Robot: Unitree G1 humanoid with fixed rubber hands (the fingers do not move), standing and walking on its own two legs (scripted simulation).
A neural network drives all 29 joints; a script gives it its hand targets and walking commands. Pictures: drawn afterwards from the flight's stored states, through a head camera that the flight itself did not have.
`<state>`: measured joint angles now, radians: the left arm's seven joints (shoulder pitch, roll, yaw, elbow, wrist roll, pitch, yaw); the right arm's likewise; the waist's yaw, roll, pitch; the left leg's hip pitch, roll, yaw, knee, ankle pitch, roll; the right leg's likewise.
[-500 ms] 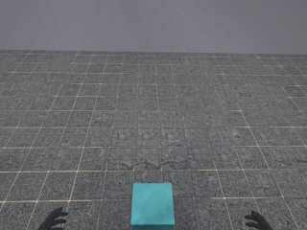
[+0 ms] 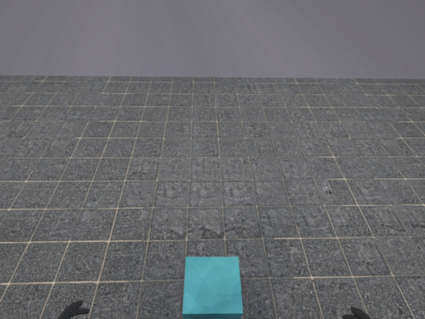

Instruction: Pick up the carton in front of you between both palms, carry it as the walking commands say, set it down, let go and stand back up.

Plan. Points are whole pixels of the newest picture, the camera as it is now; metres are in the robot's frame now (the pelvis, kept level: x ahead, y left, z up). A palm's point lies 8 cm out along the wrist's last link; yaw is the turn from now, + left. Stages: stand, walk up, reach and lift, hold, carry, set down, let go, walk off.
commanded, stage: stand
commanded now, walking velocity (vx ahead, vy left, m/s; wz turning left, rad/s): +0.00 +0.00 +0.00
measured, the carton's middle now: (211, 293) +0.37 +0.00 -0.65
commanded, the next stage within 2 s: none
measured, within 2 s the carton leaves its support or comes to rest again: neither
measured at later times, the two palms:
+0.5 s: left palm out of the picture +0.08 +0.30 -0.10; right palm out of the picture +0.08 -0.31 -0.10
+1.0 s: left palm out of the picture +0.07 +0.31 -0.10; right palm out of the picture +0.08 -0.31 -0.10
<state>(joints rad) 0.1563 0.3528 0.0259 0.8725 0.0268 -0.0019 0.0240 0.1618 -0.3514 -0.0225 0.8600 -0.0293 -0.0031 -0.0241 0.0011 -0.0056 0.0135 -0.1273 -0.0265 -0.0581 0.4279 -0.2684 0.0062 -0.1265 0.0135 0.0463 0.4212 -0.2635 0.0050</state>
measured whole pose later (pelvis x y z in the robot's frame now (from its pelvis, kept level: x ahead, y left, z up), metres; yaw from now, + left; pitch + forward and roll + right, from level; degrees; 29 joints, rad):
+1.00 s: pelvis -0.02 +0.00 +0.01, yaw +0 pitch -3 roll +0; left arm 0.13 0.39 0.01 1.02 0.02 -0.01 0.01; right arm 0.13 -0.39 -0.01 1.02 -0.02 -0.01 -0.01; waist 0.00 0.00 0.04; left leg -0.10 -0.02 -0.06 0.35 -0.20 0.00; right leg -0.10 0.01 0.04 0.34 -0.20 0.00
